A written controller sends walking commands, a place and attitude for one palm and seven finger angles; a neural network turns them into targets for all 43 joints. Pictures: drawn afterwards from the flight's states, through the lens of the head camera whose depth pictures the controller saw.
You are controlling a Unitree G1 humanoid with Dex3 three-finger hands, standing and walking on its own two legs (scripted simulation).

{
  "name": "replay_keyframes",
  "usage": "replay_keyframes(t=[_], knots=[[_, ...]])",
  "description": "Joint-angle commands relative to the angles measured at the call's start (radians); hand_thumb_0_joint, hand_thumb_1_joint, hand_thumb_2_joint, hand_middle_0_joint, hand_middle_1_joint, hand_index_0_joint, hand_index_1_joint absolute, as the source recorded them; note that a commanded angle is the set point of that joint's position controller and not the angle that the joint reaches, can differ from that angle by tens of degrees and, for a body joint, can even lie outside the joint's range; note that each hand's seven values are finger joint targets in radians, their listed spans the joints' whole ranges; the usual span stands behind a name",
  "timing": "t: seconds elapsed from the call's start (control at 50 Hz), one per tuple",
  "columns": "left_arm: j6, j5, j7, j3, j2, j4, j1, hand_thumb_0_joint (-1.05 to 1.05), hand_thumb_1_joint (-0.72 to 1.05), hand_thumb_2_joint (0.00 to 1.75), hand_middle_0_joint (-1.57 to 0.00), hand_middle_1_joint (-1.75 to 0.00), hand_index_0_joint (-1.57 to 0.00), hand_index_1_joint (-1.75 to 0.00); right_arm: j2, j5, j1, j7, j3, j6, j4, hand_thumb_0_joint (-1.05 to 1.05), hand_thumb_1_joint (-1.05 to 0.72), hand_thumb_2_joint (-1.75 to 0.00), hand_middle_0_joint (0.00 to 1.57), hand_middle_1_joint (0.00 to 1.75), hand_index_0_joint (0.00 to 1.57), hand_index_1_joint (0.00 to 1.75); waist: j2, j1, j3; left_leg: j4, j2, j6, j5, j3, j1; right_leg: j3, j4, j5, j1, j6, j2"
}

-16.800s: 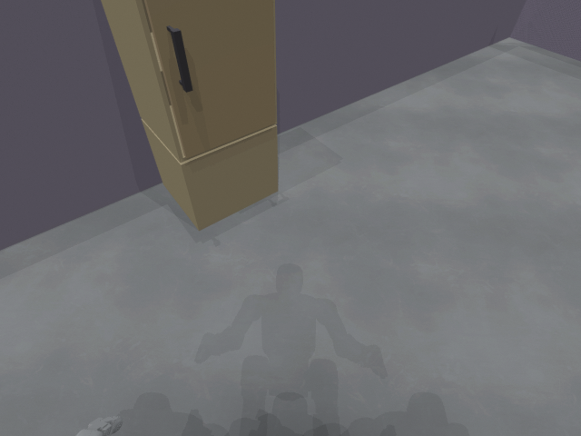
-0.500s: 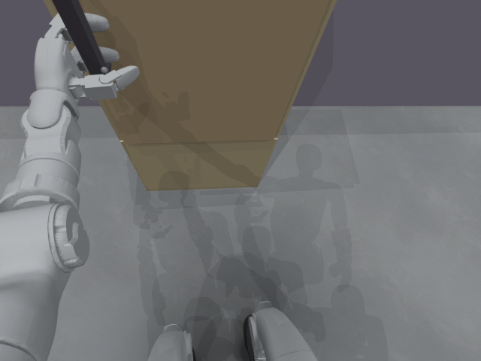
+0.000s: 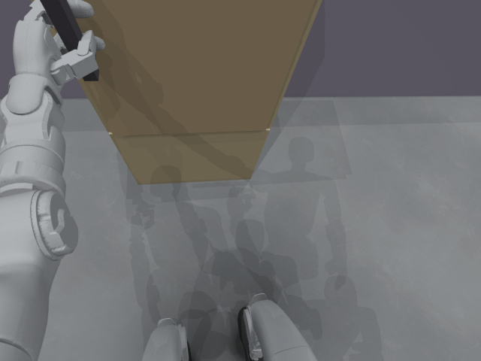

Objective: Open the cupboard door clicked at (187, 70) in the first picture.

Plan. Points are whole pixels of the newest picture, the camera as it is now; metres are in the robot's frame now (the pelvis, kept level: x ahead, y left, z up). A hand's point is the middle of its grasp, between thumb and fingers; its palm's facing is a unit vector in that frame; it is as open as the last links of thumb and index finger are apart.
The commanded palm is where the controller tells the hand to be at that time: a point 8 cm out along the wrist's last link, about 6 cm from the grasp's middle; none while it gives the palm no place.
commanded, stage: pull the door open along its arc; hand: left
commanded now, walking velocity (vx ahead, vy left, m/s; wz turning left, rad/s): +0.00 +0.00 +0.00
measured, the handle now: (71, 21) +0.62 +0.16 +0.10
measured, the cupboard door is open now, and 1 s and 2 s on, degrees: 1 39 41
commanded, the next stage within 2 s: open thumb and fingers to let go in 0.98 s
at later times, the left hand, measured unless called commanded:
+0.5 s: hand (108, 127) +0.45 +0.11 +0.08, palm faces -0.06 -1.00 +0.04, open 6.0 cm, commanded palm +0.39 +0.19 +0.08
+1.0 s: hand (177, 190) +0.35 +0.04 +0.09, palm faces +0.32 -0.95 +0.00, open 6.3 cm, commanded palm +0.29 +0.08 +0.08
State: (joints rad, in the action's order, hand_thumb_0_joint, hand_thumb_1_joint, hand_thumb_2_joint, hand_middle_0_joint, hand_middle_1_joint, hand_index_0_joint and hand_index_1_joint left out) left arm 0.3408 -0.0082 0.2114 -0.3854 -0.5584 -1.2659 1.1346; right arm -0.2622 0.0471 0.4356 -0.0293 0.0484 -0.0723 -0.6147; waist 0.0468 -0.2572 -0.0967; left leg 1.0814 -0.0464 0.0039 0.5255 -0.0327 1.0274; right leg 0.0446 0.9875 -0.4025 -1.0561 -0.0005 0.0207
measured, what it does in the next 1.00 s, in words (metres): stands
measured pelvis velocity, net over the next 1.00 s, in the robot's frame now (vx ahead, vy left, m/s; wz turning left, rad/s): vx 0.02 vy -0.03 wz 0.04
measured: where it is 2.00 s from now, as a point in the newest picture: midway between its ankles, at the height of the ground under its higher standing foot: outside the picture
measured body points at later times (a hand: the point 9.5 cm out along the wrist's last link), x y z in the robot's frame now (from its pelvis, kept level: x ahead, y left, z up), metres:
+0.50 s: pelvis +0.02 +0.00 +0.03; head +0.12 +0.00 +0.47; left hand +0.44 +0.17 +0.08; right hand +0.07 -0.26 -0.09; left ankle -0.02 +0.12 -0.66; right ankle +0.02 -0.12 -0.66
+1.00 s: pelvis +0.02 -0.03 +0.03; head +0.07 -0.05 +0.48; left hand +0.33 +0.09 +0.09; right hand +0.18 -0.24 -0.08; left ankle -0.02 +0.12 -0.66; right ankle +0.02 -0.12 -0.66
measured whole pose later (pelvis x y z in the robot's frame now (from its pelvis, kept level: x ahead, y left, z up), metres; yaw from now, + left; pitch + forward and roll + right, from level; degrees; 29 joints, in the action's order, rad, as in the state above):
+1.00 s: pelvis +0.02 -0.03 +0.03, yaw +2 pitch +13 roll +1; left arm 0.26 0.07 -0.50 0.14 0.13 -0.27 0.06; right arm -0.17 0.06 0.21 -0.02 0.00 -0.07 -0.55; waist 0.04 -0.03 -0.14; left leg 0.87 -0.03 0.05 0.49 -0.02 0.61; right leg 0.03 0.90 -0.44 -0.69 -0.04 0.00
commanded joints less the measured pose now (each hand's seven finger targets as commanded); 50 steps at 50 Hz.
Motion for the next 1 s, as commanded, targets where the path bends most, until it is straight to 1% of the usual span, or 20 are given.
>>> replay_keyframes(t=[0.0, 0.06, 0.1, 0.16, 0.2, 0.28, 0.38, 0.4, 0.42, 0.46, 0.48, 0.5, 0.6, 0.64, 0.72, 0.78, 0.8, 0.88, 0.94, 0.98], knots=[[0.065, -0.010, 0.019, -0.036, -0.244, 0.250, 0.365, 0.00, 0.90, 0.90, -0.40, -1.35, -0.40, -1.35, -0.186, -0.001, 0.229, 0.017, -0.067, 0.005, 0.042, 0.00, -0.90, -0.90, 0.20, 0.30, 0.20, 0.30, 0.171, 0.026, -0.597, -0.099, 0.031, -0.023, -0.547, -0.015, -0.386, -0.005, -0.070, 0.437, 0.356, -0.025, 0.028], [0.056, -0.031, 0.027, -0.040, -0.228, 0.281, 0.275, 0.00, 0.90, 0.90, -0.40, -1.35, -0.40, -1.35, -0.186, -0.007, 0.215, 0.015, -0.071, 0.001, 0.067, 0.00, -0.90, -0.90, 0.20, 0.30, 0.20, 0.30, 0.118, 0.044, -0.576, -0.122, 0.031, -0.026, -0.525, -0.003, -0.361, -0.006, -0.085, 0.450, 0.408, -0.021, 0.032], [0.058, -0.049, 0.032, -0.055, -0.226, 0.324, 0.217, 0.00, 0.90, 0.90, -0.40, -1.35, -0.40, -1.35, -0.186, -0.012, 0.207, 0.013, -0.075, -0.001, 0.081, 0.00, -0.90, -0.90, 0.20, 0.30, 0.20, 0.30, 0.119, 0.063, -0.601, -0.131, 0.035, -0.026, -0.538, 0.007, -0.366, -0.010, -0.089, 0.485, 0.451, -0.022, 0.034], [0.044, -0.076, 0.036, -0.052, -0.185, 0.364, 0.085, 0.00, 0.90, 0.90, -0.40, -1.35, -0.40, -1.35, -0.181, -0.024, 0.189, 0.010, -0.084, -0.003, 0.102, 0.00, -0.90, -0.90, 0.20, 0.30, 0.20, 0.30, 0.044, 0.081, -0.570, -0.157, 0.041, -0.032, -0.520, 0.027, -0.325, -0.015, -0.108, 0.530, 0.532, -0.019, 0.034], [0.050, -0.093, 0.034, -0.059, -0.174, 0.430, 0.005, 0.00, 0.90, 0.90, -0.40, -1.35, -0.40, -1.35, -0.179, -0.030, 0.175, 0.009, -0.089, -0.003, 0.117, 0.00, -0.90, -0.90, 0.20, 0.30, 0.20, 0.30, 0.053, 0.106, -0.591, -0.171, 0.044, -0.032, -0.543, 0.035, -0.338, -0.019, -0.109, 0.565, 0.567, -0.022, 0.030], [0.049, -0.128, 0.028, -0.043, -0.105, 0.537, -0.213, 0.00, 0.90, 0.90, -0.40, -1.35, -0.40, -1.35, -0.168, -0.041, 0.132, 0.002, -0.097, -0.001, 0.156, 0.00, -0.90, -0.90, 0.20, 0.30, 0.20, 0.30, 0.032, 0.157, -0.541, -0.207, 0.045, -0.033, -0.581, 0.049, -0.343, -0.021, -0.120, 0.597, 0.613, -0.029, 0.023], [0.047, -0.182, 0.011, 0.026, 0.035, 0.756, -0.531, 0.00, 0.90, 0.90, -0.40, -1.35, -0.40, -1.35, -0.144, -0.057, 0.058, -0.014, -0.103, 0.013, 0.207, 0.00, -0.90, -0.90, 0.20, 0.30, 0.20, 0.30, -0.006, 0.213, -0.492, -0.257, 0.046, -0.038, -0.615, 0.071, -0.320, -0.031, -0.128, 0.676, 0.714, -0.035, 0.000], [0.050, -0.230, -0.090, -0.067, 0.062, 0.835, -0.568, 0.00, 0.90, 0.90, -0.40, -1.35, -0.40, -1.35, -0.119, -0.056, 0.035, -0.017, -0.108, 0.022, 0.211, 0.00, -0.90, -0.90, 0.20, 0.30, 0.20, 0.30, -0.012, 0.260, -0.493, -0.263, 0.045, -0.024, -0.607, 0.078, -0.315, -0.022, -0.140, 0.660, 0.717, -0.029, 0.004], [0.045, -0.229, -0.173, -0.031, 0.148, 0.863, -0.623, 0.00, 0.90, 0.90, -0.40, -1.35, -0.40, -1.35, -0.107, -0.054, 0.008, -0.024, -0.107, 0.031, 0.209, 0.00, -0.90, -0.90, 0.20, 0.30, 0.20, 0.30, 0.003, 0.261, -0.457, -0.267, 0.048, -0.013, -0.584, 0.082, -0.327, -0.015, -0.149, 0.639, 0.700, -0.027, 0.007], [0.038, -0.198, -0.265, 0.037, 0.236, 0.947, -0.732, 0.00, 0.90, 0.90, -0.40, -1.35, -0.40, -1.35, -0.102, -0.051, -0.014, -0.037, -0.110, 0.039, 0.216, 0.00, -0.90, -0.90, 0.20, 0.30, 0.20, 0.30, -0.024, 0.259, -0.423, -0.274, 0.047, -0.004, -0.586, 0.079, -0.351, 0.000, -0.150, 0.613, 0.687, -0.027, 0.005], [0.042, -0.179, -0.309, 0.041, 0.234, 0.979, -0.749, 0.00, 0.90, 0.90, -0.40, -1.35, -0.40, -1.35, -0.101, -0.047, -0.025, -0.036, -0.111, 0.040, 0.216, 0.00, -0.90, -0.90, 0.20, 0.30, 0.20, 0.30, -0.094, 0.257, -0.407, -0.275, 0.045, -0.006, -0.580, 0.072, -0.339, 0.003, -0.147, 0.620, 0.703, -0.031, 0.003], [0.044, -0.156, -0.353, 0.041, 0.242, 1.016, -0.769, 0.00, 0.90, 0.90, -0.40, -1.35, -0.40, -1.35, -0.095, -0.041, -0.035, -0.036, -0.115, 0.039, 0.215, 0.00, -0.90, -0.90, 0.20, 0.30, 0.20, 0.30, -0.071, 0.262, -0.429, -0.274, 0.050, -0.005, -0.567, 0.080, -0.344, -0.008, -0.142, 0.629, 0.721, -0.029, -0.002], [0.047, -0.042, -0.543, 0.150, 0.360, 1.128, -0.810, 0.00, 0.90, 0.90, -0.40, -1.35, -0.40, -1.35, -0.056, -0.014, -0.120, -0.020, -0.107, 0.027, 0.219, 0.00, -0.90, -0.90, 0.20, 0.30, 0.20, 0.30, -0.070, 0.275, -0.392, -0.268, 0.054, 0.006, -0.507, 0.077, -0.380, -0.014, -0.140, 0.562, 0.707, -0.031, -0.016], [0.039, -0.012, -0.605, 0.201, 0.424, 1.119, -0.828, 0.00, 0.90, 0.90, -0.40, -1.35, -0.40, -1.35, -0.047, -0.006, -0.159, -0.013, -0.099, 0.024, 0.216, 0.00, -0.90, -0.90, 0.20, 0.30, 0.20, 0.30, -0.096, 0.275, -0.341, -0.273, 0.057, 0.008, -0.452, 0.072, -0.379, -0.012, -0.156, 0.499, 0.684, -0.028, -0.021], [0.021, 0.055, -0.725, 0.287, 0.508, 1.147, -0.839, 0.00, 0.90, 0.90, -0.40, -1.35, -0.40, -1.35, -0.025, 0.009, -0.222, 0.004, -0.088, 0.025, 0.212, 0.00, -0.90, -0.90, 0.20, 0.30, 0.20, 0.30, -0.084, 0.276, -0.328, -0.271, 0.060, 0.008, -0.405, 0.066, -0.392, -0.017, -0.167, 0.432, 0.670, -0.027, -0.026], [0.009, 0.089, -0.750, 0.355, 0.547, 1.182, -0.844, 0.00, 0.90, 0.90, -0.40, -1.35, -0.40, -1.35, -0.018, 0.017, -0.235, 0.015, -0.089, 0.027, 0.207, 0.00, -0.90, -0.90, 0.20, 0.30, 0.20, 0.30, -0.117, 0.262, -0.357, -0.265, 0.061, 0.006, -0.404, 0.063, -0.404, -0.028, -0.177, 0.448, 0.693, -0.025, -0.028], [0.006, 0.094, -0.750, 0.372, 0.562, 1.184, -0.868, 0.00, 0.90, 0.90, -0.40, -1.35, -0.40, -1.35, -0.014, 0.018, -0.241, 0.018, -0.091, 0.028, 0.206, 0.00, -0.90, -0.90, 0.20, 0.30, 0.20, 0.30, -0.090, 0.265, -0.360, -0.265, 0.062, 0.006, -0.402, 0.069, -0.411, -0.033, -0.178, 0.459, 0.697, -0.024, -0.031], [-0.009, 0.092, -0.730, 0.469, 0.645, 1.201, -0.943, 0.00, 0.90, 0.90, -0.40, -1.35, -0.40, -1.35, -0.011, 0.018, -0.254, 0.021, -0.090, 0.038, 0.207, 0.00, -0.90, -0.90, 0.20, 0.30, 0.20, 0.30, -0.164, 0.248, -0.325, -0.271, 0.061, 0.003, -0.395, 0.065, -0.423, -0.033, -0.203, 0.493, 0.713, -0.017, -0.034], [-0.007, 0.100, -0.728, 0.548, 0.708, 1.251, -0.927, 0.00, 0.90, 0.90, -0.40, -1.35, -0.40, -1.35, -0.002, 0.019, -0.263, 0.021, -0.091, 0.053, 0.201, 0.00, -0.90, -0.90, 0.20, 0.30, 0.20, 0.30, -0.133, 0.236, -0.322, -0.268, 0.062, 0.005, -0.392, 0.061, -0.445, -0.036, -0.205, 0.514, 0.706, -0.013, -0.042], [-0.010, 0.111, -0.739, 0.601, 0.753, 1.267, -0.931, 0.00, 0.90, 0.90, -0.40, -1.35, -0.40, -1.35, 0.000, 0.021, -0.262, 0.016, -0.093, 0.066, 0.197, 0.00, -0.90, -0.90, 0.20, 0.30, 0.20, 0.30, -0.151, 0.224, -0.324, -0.258, 0.061, 0.004, -0.405, 0.053, -0.449, -0.034, -0.203, 0.543, 0.700, -0.010, -0.045]])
